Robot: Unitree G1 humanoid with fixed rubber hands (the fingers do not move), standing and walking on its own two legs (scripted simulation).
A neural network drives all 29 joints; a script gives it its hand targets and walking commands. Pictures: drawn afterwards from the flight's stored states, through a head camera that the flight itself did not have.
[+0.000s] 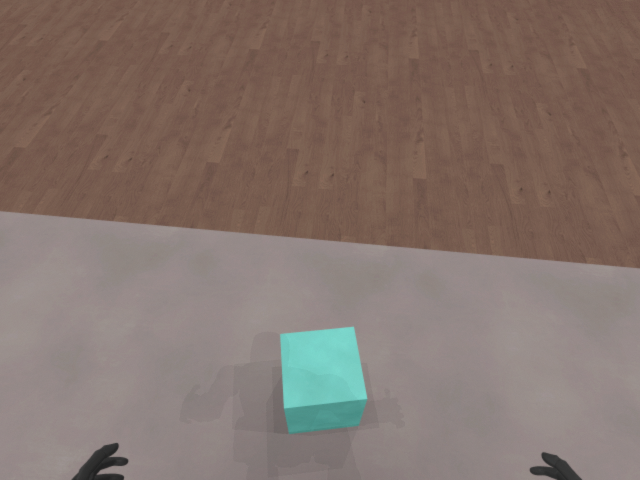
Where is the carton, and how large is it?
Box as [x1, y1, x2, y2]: [280, 327, 366, 433]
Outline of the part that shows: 353,327 280,334 283,399 289,433 358,425 366,401 366,394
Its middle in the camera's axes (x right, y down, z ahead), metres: +0.01 +0.42 +1.12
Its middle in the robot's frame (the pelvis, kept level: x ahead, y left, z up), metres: +0.46 +0.01 -0.66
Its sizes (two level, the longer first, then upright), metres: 0.210 0.200 0.250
